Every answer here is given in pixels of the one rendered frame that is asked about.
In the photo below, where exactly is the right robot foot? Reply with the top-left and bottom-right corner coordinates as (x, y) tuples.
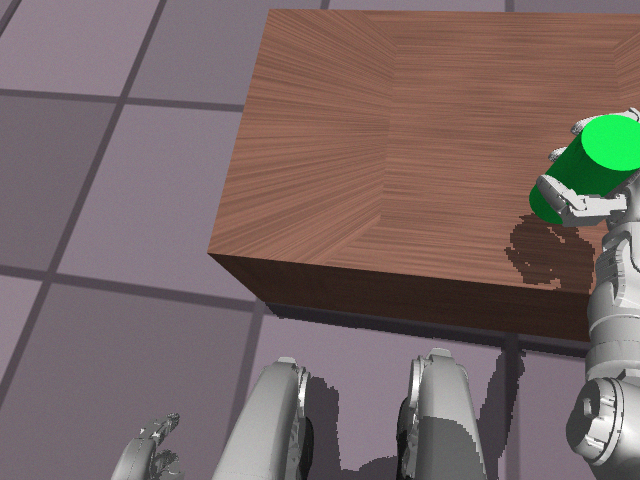
(396, 397), (414, 480)

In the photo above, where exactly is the right robot hand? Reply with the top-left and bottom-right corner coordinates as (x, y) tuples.
(536, 108), (640, 232)

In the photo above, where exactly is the left robot hand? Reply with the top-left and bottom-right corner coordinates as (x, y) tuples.
(111, 413), (185, 480)

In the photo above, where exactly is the right robot arm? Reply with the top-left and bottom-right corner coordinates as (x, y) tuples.
(566, 221), (640, 480)

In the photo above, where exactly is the can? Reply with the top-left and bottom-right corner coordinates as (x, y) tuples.
(529, 115), (640, 224)

